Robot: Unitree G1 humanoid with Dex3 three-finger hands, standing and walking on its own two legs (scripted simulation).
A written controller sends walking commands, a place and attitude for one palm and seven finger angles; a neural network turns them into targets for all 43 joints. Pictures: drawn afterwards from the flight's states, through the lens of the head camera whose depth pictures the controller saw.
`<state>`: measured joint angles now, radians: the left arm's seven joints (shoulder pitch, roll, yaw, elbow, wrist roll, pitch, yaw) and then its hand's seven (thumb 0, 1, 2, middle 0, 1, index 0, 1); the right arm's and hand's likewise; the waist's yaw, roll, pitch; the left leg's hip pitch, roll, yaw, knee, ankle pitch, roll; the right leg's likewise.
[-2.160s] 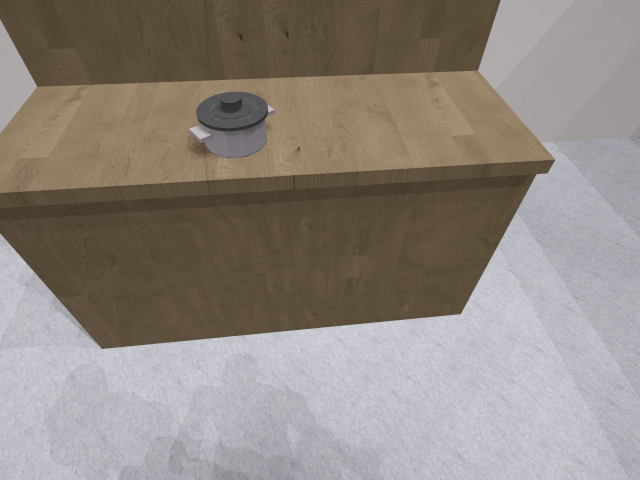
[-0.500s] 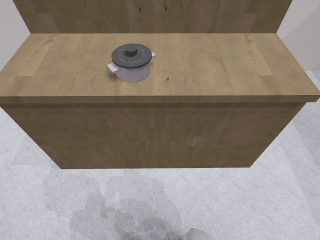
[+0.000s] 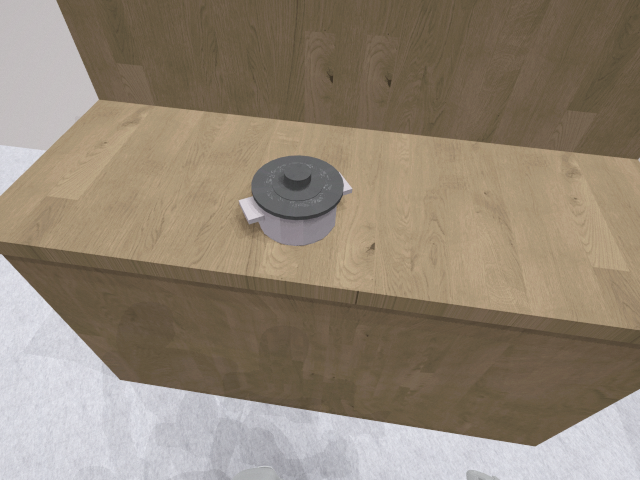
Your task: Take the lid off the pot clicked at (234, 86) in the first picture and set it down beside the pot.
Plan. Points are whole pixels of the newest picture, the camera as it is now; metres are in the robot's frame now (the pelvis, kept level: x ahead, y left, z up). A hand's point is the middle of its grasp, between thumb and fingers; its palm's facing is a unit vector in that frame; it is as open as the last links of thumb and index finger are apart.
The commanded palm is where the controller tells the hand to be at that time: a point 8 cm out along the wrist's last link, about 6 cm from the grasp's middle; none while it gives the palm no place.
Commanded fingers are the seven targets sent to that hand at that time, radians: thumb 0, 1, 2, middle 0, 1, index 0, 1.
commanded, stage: come to a stop and stand still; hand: left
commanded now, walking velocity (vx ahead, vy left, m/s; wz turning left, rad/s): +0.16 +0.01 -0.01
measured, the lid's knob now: (297, 175) +0.56 +0.11 +0.06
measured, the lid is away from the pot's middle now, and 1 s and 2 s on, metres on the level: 0.00 0.00 0.00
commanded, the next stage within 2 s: look again from close up in 1.08 s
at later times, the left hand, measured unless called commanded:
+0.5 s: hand out of the picture +0.12 +0.18 -0.17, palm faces -0.01 -0.96 -0.26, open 7.3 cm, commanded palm none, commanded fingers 0.00 0.90 0.90 -0.20 -0.30 -0.20 -0.30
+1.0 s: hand out of the picture +0.04 +0.13 -0.17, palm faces +0.00 -0.98 -0.20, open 7.3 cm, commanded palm none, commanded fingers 0.00 0.90 0.90 -0.20 -0.30 -0.20 -0.30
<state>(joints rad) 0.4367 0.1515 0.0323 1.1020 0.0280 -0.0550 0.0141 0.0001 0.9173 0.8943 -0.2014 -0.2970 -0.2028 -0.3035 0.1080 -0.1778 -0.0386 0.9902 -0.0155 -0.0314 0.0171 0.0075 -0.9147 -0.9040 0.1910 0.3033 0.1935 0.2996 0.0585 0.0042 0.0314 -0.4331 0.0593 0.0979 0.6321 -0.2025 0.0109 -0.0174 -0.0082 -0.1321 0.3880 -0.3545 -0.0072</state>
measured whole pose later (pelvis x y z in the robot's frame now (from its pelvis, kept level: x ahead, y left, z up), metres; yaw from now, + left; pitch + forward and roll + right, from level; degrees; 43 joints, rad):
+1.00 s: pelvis +0.01 -0.05 +0.01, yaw -2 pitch -2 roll +0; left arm 0.26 0.17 0.01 1.11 0.01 0.01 0.03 0.00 0.92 0.89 -0.20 -0.30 -0.20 -0.30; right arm 0.30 -0.12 0.00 1.16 -0.01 0.02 -0.02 0.01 -0.91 -0.90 0.20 0.30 0.20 0.30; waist -0.01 0.00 0.02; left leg -0.18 0.03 0.02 0.41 -0.20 -0.02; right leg -0.18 0.01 -0.05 0.42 -0.21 -0.02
